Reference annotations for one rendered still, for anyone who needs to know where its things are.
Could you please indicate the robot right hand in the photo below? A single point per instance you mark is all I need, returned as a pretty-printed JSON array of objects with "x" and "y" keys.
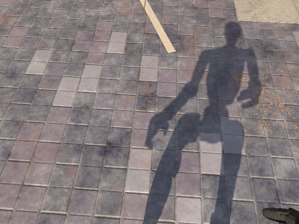
[{"x": 282, "y": 215}]

